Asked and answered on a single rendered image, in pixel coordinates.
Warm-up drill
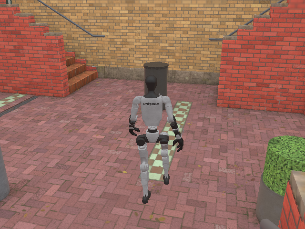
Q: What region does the right robot forearm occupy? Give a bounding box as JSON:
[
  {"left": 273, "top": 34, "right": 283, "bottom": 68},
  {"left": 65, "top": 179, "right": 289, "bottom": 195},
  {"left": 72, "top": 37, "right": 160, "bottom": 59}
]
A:
[{"left": 170, "top": 115, "right": 182, "bottom": 139}]

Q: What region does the robot right hand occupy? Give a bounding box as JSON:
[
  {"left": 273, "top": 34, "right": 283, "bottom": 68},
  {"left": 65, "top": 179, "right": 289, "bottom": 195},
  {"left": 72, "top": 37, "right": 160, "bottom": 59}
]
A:
[{"left": 173, "top": 138, "right": 183, "bottom": 152}]

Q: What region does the robot right thigh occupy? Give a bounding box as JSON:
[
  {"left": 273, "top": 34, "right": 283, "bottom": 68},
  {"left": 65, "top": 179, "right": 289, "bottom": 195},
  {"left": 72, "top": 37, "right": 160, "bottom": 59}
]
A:
[{"left": 159, "top": 132, "right": 169, "bottom": 157}]

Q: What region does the robot left hand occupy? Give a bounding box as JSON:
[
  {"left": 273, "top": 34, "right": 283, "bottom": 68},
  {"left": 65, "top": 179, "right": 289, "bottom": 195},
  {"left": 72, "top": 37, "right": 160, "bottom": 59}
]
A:
[{"left": 129, "top": 127, "right": 140, "bottom": 136}]

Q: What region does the left robot forearm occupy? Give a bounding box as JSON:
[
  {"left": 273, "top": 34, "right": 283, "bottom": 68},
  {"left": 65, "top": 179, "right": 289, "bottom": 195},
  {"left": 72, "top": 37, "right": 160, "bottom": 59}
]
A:
[{"left": 129, "top": 115, "right": 136, "bottom": 129}]

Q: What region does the robot left foot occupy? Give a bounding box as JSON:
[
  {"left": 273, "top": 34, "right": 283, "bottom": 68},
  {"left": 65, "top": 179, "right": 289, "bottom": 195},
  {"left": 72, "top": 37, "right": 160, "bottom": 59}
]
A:
[{"left": 142, "top": 190, "right": 151, "bottom": 204}]

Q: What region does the robot right upper arm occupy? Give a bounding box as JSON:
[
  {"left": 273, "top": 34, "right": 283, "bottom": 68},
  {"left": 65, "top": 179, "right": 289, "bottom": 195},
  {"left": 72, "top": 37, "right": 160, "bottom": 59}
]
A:
[{"left": 161, "top": 95, "right": 174, "bottom": 123}]

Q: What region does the robot left upper arm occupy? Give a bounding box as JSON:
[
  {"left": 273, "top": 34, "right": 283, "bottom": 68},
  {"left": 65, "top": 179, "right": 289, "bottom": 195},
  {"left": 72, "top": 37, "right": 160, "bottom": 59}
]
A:
[{"left": 130, "top": 96, "right": 142, "bottom": 121}]

